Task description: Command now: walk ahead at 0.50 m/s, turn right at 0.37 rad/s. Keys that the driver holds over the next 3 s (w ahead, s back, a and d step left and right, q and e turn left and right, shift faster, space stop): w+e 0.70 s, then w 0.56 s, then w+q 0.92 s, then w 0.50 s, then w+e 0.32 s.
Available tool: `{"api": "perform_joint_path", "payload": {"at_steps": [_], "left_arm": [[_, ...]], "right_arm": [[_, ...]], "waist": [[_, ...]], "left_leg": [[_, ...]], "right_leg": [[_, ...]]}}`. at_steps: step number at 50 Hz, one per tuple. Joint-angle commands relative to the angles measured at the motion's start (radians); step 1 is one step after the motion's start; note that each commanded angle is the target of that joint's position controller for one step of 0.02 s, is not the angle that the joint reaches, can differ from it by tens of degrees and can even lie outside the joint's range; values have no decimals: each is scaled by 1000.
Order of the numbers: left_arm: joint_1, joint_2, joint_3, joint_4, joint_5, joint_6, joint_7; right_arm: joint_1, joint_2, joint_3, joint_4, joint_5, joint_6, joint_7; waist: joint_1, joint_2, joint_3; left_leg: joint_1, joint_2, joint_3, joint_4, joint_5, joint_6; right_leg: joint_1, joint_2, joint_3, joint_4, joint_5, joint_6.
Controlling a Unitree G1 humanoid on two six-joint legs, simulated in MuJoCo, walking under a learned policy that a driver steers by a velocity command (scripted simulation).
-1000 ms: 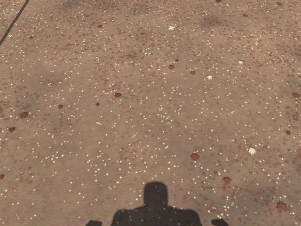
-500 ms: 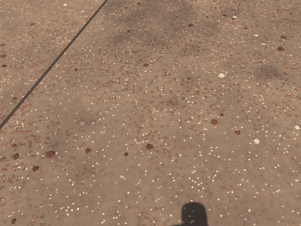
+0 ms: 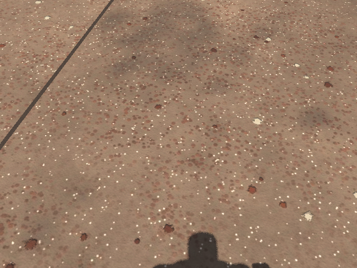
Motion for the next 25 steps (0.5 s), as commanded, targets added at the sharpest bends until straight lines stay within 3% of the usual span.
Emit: {"api": "perform_joint_path", "payload": {"at_steps": [1, 4, 9, 14, 16, 17, 18, 19, 20, 21, 22, 23, 24, 25], "left_arm": [[23, 48, 22, -63, -1, 12, 3], [-40, 36, 24, -95, 7, 26, 4], [-190, 9, 10, -147, 12, 13, -29], [-310, 21, 10, -222, 11, 16, -55], [-283, 47, 24, -236, 12, 21, -60], [-220, 71, 39, -229, 11, 25, -59], [-89, 110, 64, -199, 8, 27, -53], [86, 180, 101, -154, 6, 35, -37], [105, 301, 124, -147, -3, 37, -19], [110, 272, 107, -193, 8, 17, -26], [85, 195, 85, -185, 15, 2, -31], [40, 163, 76, -185, 12, -8, -31], [-33, 131, 66, -195, 12, -10, -29], [-80, 99, 54, -212, 20, -11, -25]], "right_arm": [[20, -96, -34, -16, -4, -30, -2], [23, -121, -46, 17, -9, -38, -11], [57, -166, -58, 55, -1, -23, -29], [122, -204, -74, 101, 25, 12, -34], [107, -232, -82, 101, 32, 27, -38], [98, -245, -85, 98, 36, 35, -42], [81, -246, -84, 94, 40, 44, -45], [87, -223, -72, 85, 32, 41, -49], [164, -83, -29, 34, -14, 23, -40], [128, -102, -17, 14, 8, -19, -27], [13, -174, -36, -13, 49, -43, -15], [-17, -167, -30, -24, 50, -57, -15], [-17, -164, -33, -10, 24, -60, -24], [-4, -178, -42, -2, 6, -52, -28]], "waist": [[-7, 136, -42], [-6, 104, -2], [-57, 75, 37], [-87, 75, 67], [-51, 107, 23], [-11, 124, -25], [68, 115, -95], [148, 68, -185], [59, -204, -244], [80, -157, -421], [114, -68, -305], [81, -28, -197], [33, 30, -130], [-3, 18, -103]], "left_leg": [[154, 274, -226, -282, 130, 156], [152, 276, -122, -311, 217, 159], [194, 257, 27, -325, 244, 131], [365, 308, 81, -251, 346, 104], [403, 310, 111, -138, 640, 81], [405, 303, 125, -28, 798, 68], [358, 274, 151, 155, 857, 43], [176, 233, 160, 417, 691, 0], [-275, 67, 134, 788, -173, -71], [-444, -38, -130, 969, -455, -75], [-541, 24, -186, 970, -365, -50], [-535, 67, -176, 888, -274, -30], [-473, 105, -173, 795, -214, -33], [-396, 127, -177, 731, -174, -39]], "right_leg": [[-169, -82, 48, 14, 90, 19], [-239, -87, 65, -79, 197, 35], [-215, -69, -11, -364, 409, 20], [-251, -45, -73, -491, 308, -34], [-161, 10, -129, -501, 206, -71], [-67, 51, -159, -498, 156, -94], [113, 98, -178, -544, 175, -126], [408, 94, -103, -586, 218, -169], [743, -167, 397, -636, 144, -325], [862, -296, 819, -816, -23, -445], [803, -269, 690, -855, 8, -378], [666, -226, 550, -851, 77, -338], [520, -183, 446, -852, 186, -302], [417, -151, 376, -868, 295, -287]]}}
Next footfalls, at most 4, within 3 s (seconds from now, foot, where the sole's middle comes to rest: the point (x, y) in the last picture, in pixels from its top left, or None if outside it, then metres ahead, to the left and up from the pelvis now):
0.38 right None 0.34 -0.17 -0.78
0.86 left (204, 217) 0.67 -0.08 -0.78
1.38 right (288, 194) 0.79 -0.44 -0.78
1.90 left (246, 129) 1.14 -0.30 -0.78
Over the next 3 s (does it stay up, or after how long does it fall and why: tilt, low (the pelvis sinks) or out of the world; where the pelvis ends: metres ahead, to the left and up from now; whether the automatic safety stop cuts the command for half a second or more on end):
stays up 1.57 -0.37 -0.01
